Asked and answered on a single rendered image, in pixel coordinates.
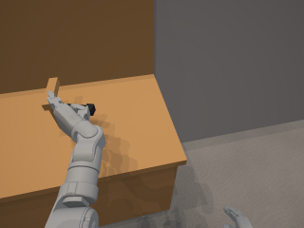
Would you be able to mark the left robot upper arm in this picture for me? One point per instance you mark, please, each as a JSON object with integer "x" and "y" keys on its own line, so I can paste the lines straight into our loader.
{"x": 74, "y": 217}

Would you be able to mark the robot left forearm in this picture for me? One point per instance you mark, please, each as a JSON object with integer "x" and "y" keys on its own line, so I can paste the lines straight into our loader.
{"x": 80, "y": 187}

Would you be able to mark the counter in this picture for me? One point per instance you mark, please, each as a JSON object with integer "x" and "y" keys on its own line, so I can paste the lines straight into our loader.
{"x": 98, "y": 52}

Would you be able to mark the tap lever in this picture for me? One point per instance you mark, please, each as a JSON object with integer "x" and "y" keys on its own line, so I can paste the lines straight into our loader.
{"x": 91, "y": 108}

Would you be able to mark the robot right hand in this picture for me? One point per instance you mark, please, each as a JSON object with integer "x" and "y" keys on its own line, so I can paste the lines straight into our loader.
{"x": 237, "y": 217}

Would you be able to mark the robot left hand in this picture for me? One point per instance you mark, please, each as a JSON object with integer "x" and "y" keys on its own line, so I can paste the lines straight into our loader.
{"x": 67, "y": 116}

